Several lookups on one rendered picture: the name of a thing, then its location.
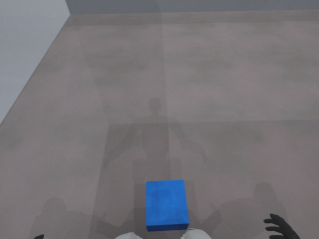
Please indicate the right robot hand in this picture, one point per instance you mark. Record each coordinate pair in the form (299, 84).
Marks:
(286, 231)

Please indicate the robot right thigh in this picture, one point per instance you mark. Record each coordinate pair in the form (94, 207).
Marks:
(195, 234)

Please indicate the carton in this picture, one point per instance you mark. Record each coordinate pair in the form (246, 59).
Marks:
(166, 207)

